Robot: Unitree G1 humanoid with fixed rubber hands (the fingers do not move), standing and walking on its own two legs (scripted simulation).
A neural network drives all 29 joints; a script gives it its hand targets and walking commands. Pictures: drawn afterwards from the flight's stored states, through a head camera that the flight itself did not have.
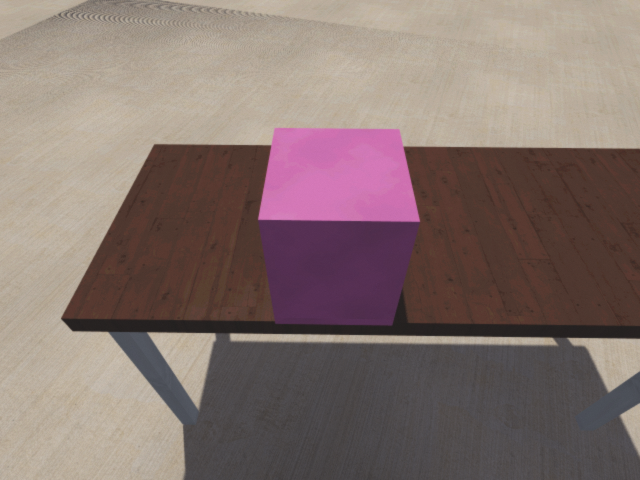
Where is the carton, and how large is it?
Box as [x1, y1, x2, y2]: [258, 128, 419, 325]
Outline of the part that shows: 274,128 258,222 275,323 391,325 419,223 399,129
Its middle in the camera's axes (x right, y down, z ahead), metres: +0.02 -0.01 +0.64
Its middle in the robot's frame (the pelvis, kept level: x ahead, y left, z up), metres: +0.49 +0.00 +0.01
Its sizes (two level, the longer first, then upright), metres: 0.210 0.200 0.250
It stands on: a table, 0.66 m high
